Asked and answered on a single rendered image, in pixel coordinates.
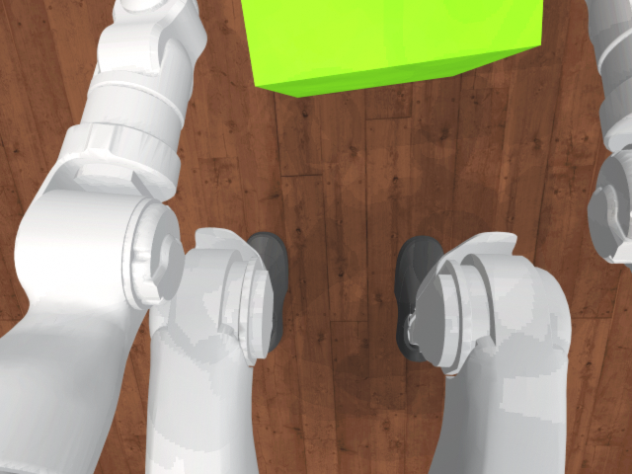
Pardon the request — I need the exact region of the left robot upper arm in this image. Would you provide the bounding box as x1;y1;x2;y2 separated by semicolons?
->
0;190;186;474

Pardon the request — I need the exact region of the carton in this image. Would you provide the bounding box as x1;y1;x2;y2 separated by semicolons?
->
241;0;543;98

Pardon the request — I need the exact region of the robot left shin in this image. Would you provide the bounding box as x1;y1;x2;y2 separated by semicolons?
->
149;227;273;338

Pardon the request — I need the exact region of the left robot forearm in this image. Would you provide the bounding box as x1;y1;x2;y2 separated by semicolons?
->
14;0;207;285

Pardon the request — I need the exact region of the right robot forearm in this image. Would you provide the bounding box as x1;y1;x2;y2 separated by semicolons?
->
585;0;632;153

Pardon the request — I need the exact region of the robot right thigh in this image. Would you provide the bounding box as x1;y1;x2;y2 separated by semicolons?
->
424;254;569;474

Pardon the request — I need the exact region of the right robot upper arm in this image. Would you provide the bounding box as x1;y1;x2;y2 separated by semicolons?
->
588;144;632;273

